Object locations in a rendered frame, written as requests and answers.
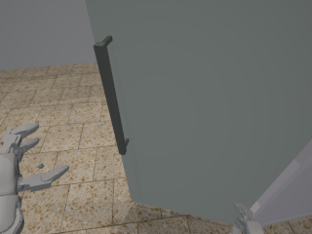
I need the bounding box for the fridge door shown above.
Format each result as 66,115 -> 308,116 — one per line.
85,0 -> 312,224

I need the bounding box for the handle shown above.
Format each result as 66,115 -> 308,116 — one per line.
94,35 -> 129,155

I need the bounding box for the left robot forearm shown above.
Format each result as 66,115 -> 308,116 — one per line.
0,194 -> 24,234

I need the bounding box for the left robot hand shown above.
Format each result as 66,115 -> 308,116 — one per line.
0,122 -> 69,196

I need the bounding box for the right robot hand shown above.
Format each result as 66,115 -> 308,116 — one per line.
229,201 -> 265,234

